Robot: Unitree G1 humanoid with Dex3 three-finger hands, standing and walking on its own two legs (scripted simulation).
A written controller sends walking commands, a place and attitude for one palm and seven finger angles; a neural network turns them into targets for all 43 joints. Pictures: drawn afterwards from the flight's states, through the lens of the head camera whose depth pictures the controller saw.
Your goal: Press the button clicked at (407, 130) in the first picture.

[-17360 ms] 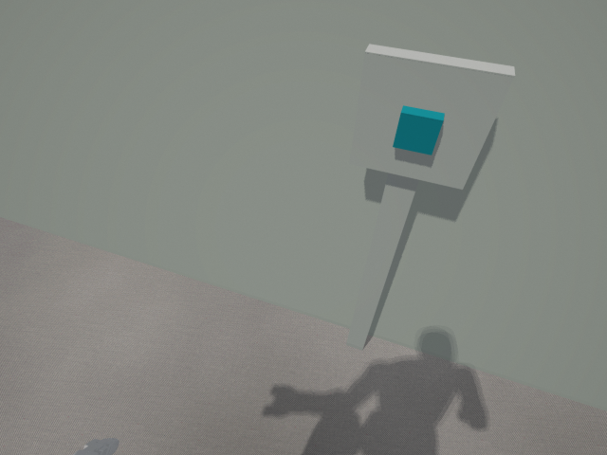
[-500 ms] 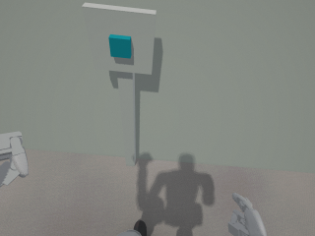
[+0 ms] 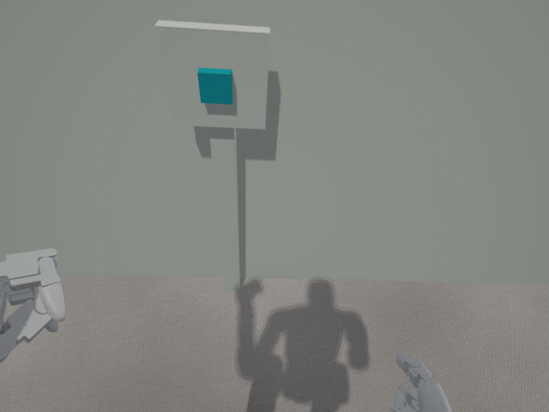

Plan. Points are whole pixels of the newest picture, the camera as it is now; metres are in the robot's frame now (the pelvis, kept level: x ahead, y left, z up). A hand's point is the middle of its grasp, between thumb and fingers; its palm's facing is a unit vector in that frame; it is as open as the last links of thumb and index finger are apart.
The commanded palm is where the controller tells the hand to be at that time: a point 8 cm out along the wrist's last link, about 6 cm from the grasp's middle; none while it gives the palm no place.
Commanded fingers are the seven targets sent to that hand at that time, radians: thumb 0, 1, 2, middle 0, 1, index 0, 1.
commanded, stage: stop stepping back and stand still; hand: left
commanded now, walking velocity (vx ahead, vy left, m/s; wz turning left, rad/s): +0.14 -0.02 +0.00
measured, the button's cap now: (216, 85) +0.68 +0.16 +0.15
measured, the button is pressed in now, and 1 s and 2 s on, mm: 0 0 0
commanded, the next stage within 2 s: let the arm hang, fingers relaxed in 1.04 s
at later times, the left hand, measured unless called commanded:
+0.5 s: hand out of the picture +0.17 +0.29 +0.15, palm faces +0.38 -0.84 -0.40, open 3.1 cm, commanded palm +0.12 +0.33 +0.18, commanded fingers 0.00 0.90 0.90 -1.30 -1.50 -1.30 -1.50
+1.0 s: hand out of the picture +0.18 +0.36 +0.17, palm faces +0.32 -0.82 -0.48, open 3.1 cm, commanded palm +0.13 +0.40 +0.18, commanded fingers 0.00 0.90 0.90 -1.30 -1.50 -1.30 -1.50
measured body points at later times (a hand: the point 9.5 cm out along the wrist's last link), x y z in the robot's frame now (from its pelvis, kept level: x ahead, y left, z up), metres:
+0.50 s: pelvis +0.00 +0.05 -0.02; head -0.02 +0.08 +0.43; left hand +0.15 +0.34 +0.17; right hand +0.16 -0.19 -0.09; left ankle +0.11 +0.05 -0.73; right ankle -0.01 -0.06 -0.74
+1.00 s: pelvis +0.00 +0.12 +0.01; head +0.01 +0.15 +0.46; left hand +0.16 +0.40 +0.20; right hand +0.15 -0.08 -0.07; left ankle +0.04 +0.18 -0.74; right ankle -0.05 +0.00 -0.70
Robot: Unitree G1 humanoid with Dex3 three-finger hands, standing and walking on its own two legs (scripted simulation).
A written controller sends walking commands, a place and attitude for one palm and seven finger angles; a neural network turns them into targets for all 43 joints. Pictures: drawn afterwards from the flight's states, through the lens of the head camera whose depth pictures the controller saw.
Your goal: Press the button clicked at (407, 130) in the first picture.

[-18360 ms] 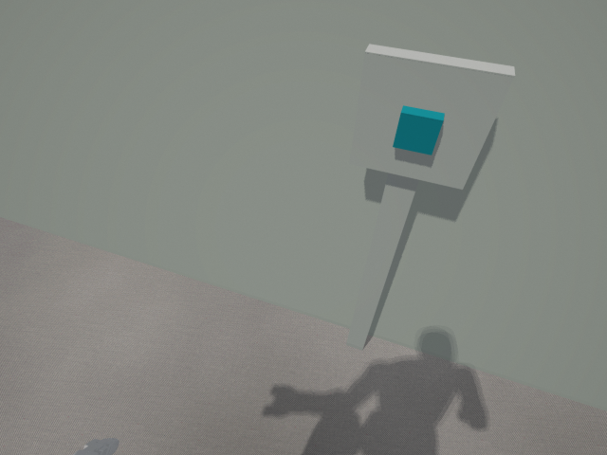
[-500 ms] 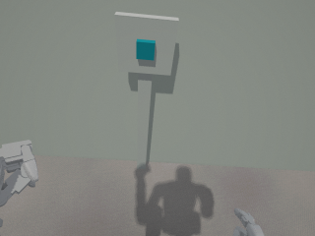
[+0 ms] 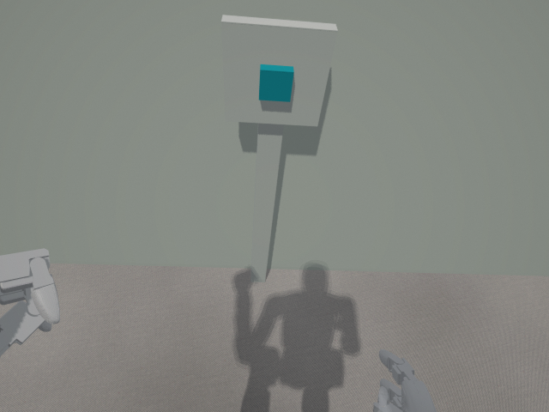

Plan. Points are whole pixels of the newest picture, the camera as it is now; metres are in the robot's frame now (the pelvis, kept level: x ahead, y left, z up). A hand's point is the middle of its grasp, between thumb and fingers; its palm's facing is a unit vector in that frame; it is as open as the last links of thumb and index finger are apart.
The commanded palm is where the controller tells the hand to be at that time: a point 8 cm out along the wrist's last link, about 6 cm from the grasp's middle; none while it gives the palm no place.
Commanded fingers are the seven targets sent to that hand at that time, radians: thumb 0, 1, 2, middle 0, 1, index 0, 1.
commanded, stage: stop stepping back and stand still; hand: left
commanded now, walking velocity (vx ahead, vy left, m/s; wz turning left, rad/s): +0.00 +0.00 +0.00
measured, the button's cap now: (275, 82) +0.68 +0.04 +0.13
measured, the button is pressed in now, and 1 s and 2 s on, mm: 0 0 0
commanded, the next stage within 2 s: let the arm hang, fingers relaxed in 0.04 s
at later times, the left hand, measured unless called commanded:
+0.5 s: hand out of the picture +0.03 +0.19 -0.20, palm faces +0.07 -0.97 -0.24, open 3.6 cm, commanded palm none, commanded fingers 0.00 0.90 0.90 -0.60 -0.74 -0.60 -0.74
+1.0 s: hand out of the picture -0.06 +0.15 -0.19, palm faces +0.10 -0.98 -0.16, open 7.2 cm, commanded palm none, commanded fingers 0.00 0.90 0.90 -0.20 -0.30 -0.20 -0.30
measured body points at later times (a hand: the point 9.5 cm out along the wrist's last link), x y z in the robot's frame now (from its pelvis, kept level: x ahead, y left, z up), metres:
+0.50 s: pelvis +0.00 -0.01 -0.03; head +0.00 +0.01 +0.42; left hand +0.03 +0.24 -0.18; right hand +0.04 -0.29 -0.16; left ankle +0.03 +0.13 -0.75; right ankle -0.09 -0.09 -0.75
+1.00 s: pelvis -0.02 +0.01 -0.01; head -0.02 +0.00 +0.44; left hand -0.07 +0.20 -0.17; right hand -0.03 -0.19 -0.18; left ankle +0.03 +0.13 -0.75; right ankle -0.09 -0.09 -0.75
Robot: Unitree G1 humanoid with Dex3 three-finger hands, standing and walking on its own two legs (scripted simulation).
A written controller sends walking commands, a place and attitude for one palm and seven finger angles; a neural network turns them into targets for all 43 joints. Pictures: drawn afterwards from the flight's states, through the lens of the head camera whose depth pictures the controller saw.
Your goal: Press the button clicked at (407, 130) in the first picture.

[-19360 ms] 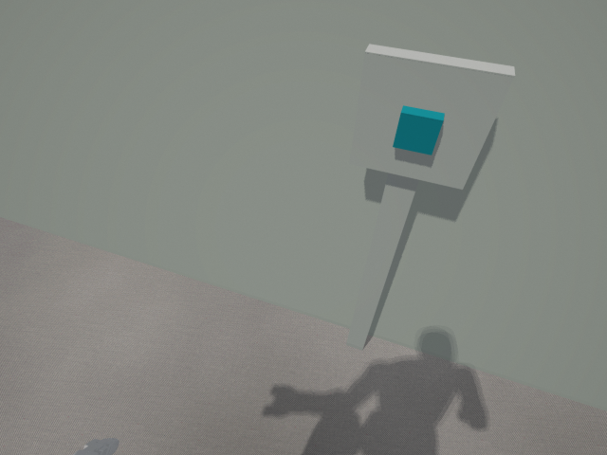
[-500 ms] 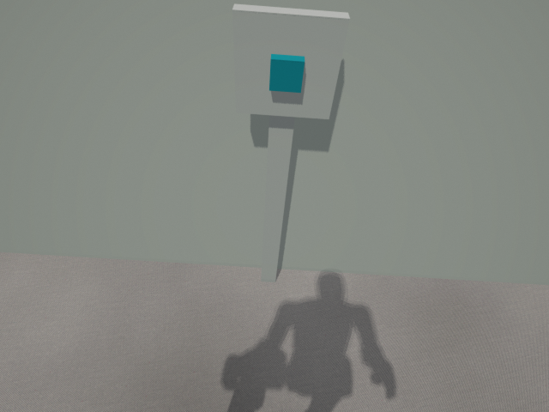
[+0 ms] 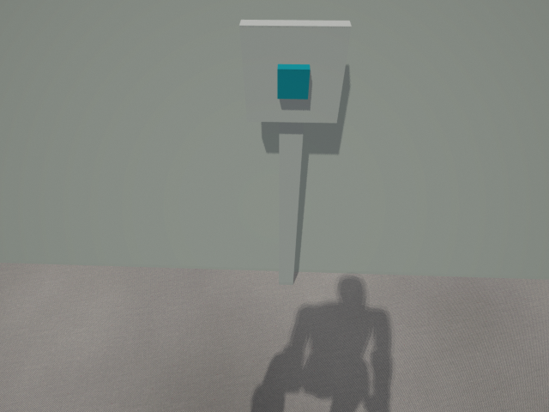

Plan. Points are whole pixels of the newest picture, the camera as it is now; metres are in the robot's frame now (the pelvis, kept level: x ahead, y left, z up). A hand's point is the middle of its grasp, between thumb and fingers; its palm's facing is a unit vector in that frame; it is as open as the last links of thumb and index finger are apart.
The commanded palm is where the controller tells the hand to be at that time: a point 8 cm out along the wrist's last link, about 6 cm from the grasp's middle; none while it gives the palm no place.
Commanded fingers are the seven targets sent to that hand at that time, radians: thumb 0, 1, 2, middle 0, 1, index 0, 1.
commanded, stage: let the arm hang, fingers relaxed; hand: left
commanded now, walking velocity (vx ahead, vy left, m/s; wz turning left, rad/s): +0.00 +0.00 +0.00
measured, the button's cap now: (293, 81) +0.70 -0.01 +0.14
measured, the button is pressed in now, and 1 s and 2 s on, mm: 0 0 0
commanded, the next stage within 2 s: stand and wait in 0.24 s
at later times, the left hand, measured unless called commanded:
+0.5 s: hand out of the picture -0.04 +0.16 -0.17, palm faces +0.05 -0.98 -0.19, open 7.4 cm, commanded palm none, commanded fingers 0.00 0.90 0.90 -0.20 -0.30 -0.20 -0.30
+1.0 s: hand out of the picture -0.01 +0.14 -0.18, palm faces +0.06 -0.98 -0.17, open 7.4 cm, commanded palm none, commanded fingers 0.00 0.90 0.90 -0.20 -0.30 -0.20 -0.30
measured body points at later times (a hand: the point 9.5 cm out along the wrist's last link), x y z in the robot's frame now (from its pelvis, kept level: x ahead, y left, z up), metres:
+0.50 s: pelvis +0.00 +0.00 +0.00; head +0.02 -0.01 +0.45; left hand -0.04 +0.21 -0.16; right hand -0.02 -0.21 -0.17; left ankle +0.06 +0.12 -0.74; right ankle -0.07 -0.09 -0.74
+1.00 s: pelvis +0.01 -0.01 +0.00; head +0.03 -0.01 +0.45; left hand -0.02 +0.20 -0.16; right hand +0.00 -0.22 -0.17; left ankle +0.06 +0.12 -0.74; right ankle -0.07 -0.09 -0.74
